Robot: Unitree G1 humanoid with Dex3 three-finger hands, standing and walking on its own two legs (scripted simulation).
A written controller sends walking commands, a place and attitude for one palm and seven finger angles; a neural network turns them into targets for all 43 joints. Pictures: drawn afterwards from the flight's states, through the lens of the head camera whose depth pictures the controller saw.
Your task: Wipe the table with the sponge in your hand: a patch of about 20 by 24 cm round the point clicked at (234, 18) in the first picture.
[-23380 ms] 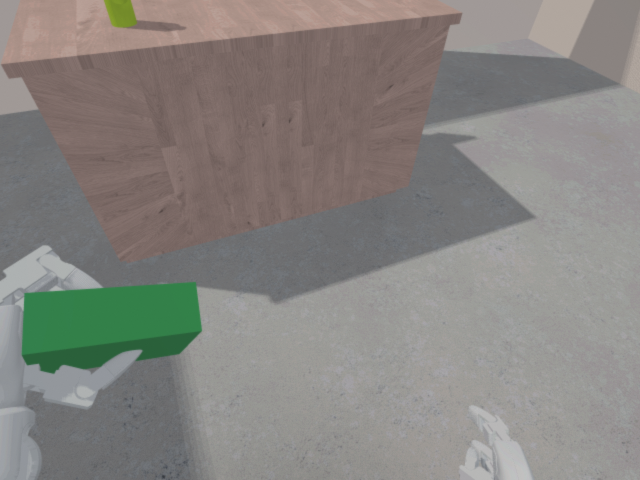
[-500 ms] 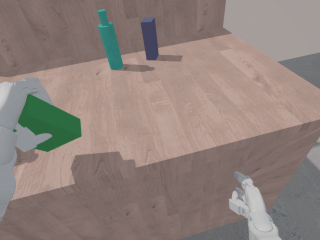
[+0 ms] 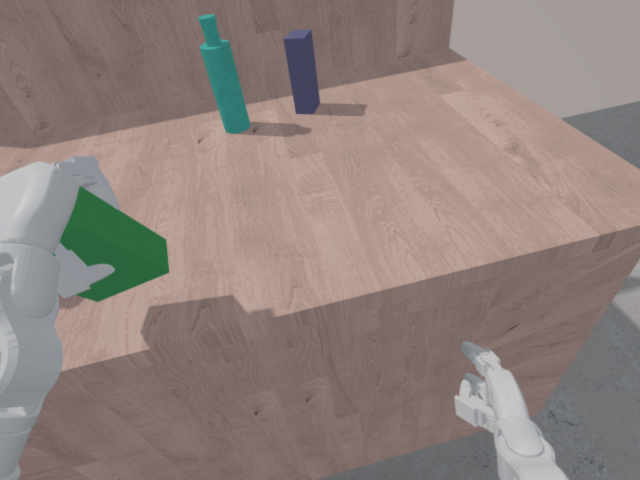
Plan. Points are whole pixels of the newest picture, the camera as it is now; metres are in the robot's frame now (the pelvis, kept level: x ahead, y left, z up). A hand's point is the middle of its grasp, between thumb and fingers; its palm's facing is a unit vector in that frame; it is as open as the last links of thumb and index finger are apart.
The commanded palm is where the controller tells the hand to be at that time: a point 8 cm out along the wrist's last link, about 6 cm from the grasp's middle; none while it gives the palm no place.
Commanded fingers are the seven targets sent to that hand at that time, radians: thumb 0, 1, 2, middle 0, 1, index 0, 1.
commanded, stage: turn the palm down, sponge in hand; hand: left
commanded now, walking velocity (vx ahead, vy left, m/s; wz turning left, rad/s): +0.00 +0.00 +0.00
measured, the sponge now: (106, 258) +0.26 +0.30 +0.19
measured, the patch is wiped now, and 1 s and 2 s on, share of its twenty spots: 0.00 0.00 0.00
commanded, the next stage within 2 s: move the sponge above the wiping area in 0.32 s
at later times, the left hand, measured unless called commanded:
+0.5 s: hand (134, 252) +0.26 +0.25 +0.21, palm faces +0.22 -0.13 -0.97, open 8.9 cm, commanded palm +0.20 +0.26 +0.31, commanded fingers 0.00 0.10 1.30 -1.20 -1.60 -1.20 -1.60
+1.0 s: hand (120, 259) +0.26 +0.28 +0.19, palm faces +0.17 -0.08 -0.98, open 8.9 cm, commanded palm +0.21 +0.29 +0.30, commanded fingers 0.00 0.10 1.30 -1.20 -1.60 -1.20 -1.60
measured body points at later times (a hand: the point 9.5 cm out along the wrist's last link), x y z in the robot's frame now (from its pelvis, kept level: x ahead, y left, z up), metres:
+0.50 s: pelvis +0.00 -0.02 +0.00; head -0.02 -0.08 +0.44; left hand +0.24 +0.25 +0.26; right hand +0.27 -0.21 -0.07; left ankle +0.06 +0.12 -0.74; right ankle +0.04 -0.08 -0.74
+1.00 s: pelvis +0.01 +0.00 +0.00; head -0.01 -0.05 +0.44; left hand +0.25 +0.28 +0.24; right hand +0.28 -0.17 -0.07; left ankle +0.06 +0.12 -0.74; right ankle +0.04 -0.08 -0.74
